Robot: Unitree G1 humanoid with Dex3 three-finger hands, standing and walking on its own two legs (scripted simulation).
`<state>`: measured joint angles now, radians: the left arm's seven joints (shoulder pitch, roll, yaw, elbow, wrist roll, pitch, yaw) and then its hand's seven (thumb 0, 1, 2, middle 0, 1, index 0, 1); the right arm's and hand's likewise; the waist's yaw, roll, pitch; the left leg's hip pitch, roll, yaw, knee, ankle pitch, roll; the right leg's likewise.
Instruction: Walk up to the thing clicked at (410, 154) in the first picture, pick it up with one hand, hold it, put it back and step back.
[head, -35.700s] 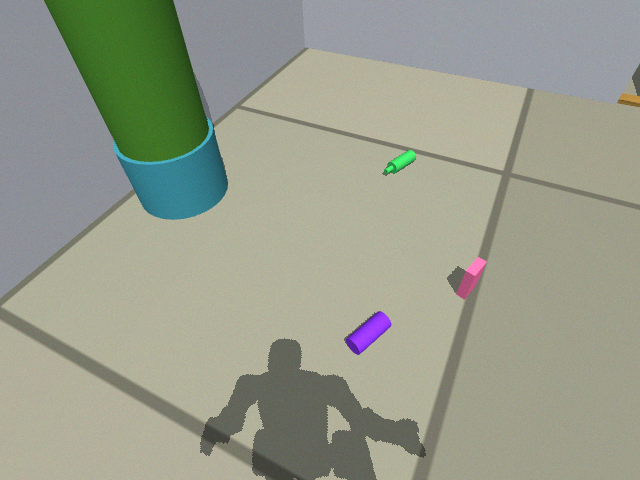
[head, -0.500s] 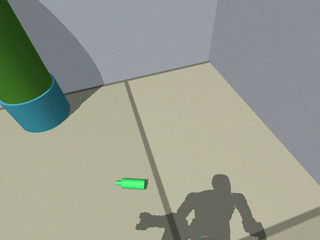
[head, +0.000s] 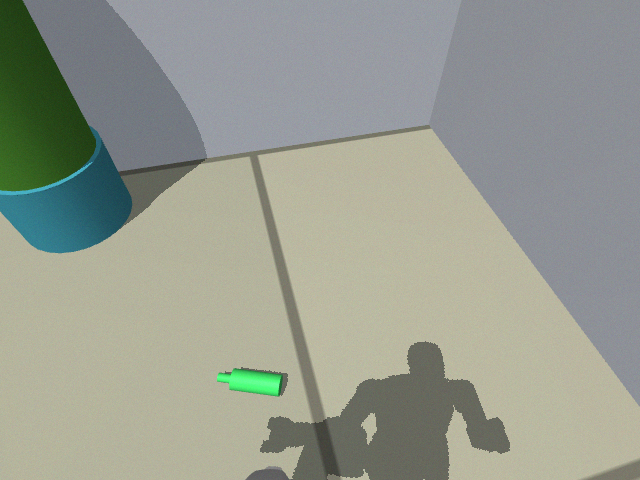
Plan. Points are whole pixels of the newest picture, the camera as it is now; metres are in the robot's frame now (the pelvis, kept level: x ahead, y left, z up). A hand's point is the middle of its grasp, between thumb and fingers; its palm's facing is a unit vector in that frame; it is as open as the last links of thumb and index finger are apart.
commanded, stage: walk up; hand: left
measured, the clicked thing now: (249, 381) +0.49 +0.26 -0.72
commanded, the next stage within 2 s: none
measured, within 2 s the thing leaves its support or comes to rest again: neither
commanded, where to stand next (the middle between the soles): +0.10 +0.00 m, yaw -1 degrees
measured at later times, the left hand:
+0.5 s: hand out of the picture +0.10 +0.26 -0.13, palm faces +0.01 -0.95 -0.32, open 7.4 cm
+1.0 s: hand out of the picture +0.08 +0.26 -0.13, palm faces +0.00 -0.95 -0.31, open 7.4 cm
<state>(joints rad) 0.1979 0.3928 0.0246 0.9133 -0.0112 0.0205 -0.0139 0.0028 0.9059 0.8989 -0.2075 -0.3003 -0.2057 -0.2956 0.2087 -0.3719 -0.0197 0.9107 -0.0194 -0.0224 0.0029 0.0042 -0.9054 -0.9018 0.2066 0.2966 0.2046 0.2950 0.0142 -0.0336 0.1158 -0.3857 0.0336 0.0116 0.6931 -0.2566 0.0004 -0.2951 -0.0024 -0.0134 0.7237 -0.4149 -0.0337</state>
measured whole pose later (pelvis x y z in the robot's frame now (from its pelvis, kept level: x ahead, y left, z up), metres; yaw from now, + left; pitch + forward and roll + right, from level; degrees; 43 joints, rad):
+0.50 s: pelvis +0.02 +0.00 +0.03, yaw +1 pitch -3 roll -1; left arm 0.08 0.35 0.00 1.11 -0.01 0.00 -0.02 0.00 0.91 0.90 -0.21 -0.30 -0.21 -0.30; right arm 0.05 -0.35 0.01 1.11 0.00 -0.02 0.01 0.00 -0.91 -0.90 0.21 0.30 0.20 0.29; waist 0.02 0.01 0.08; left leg -0.21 0.03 0.01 0.39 -0.13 -0.01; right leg -0.11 -0.01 -0.03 0.38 -0.22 0.01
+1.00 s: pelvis +0.02 +0.01 +0.03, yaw +1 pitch -2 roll -1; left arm 0.11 0.35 0.01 1.17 0.00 0.01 -0.02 0.00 0.91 0.90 -0.21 -0.30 -0.20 -0.30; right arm 0.08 -0.34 0.00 1.17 -0.01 -0.02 0.01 0.00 -0.91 -0.90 0.21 0.30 0.20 0.29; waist 0.00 -0.01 0.06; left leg -0.20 0.01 0.01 0.33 -0.10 0.01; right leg -0.09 -0.03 -0.03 0.31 -0.19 0.03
